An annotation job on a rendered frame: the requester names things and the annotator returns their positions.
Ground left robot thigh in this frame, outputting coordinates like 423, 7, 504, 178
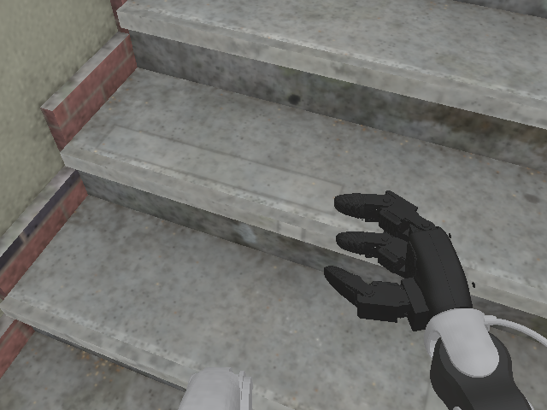
178, 367, 253, 410

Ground right robot hand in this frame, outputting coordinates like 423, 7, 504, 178
324, 190, 475, 331

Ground robot right forearm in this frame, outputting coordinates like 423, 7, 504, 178
424, 308, 534, 410

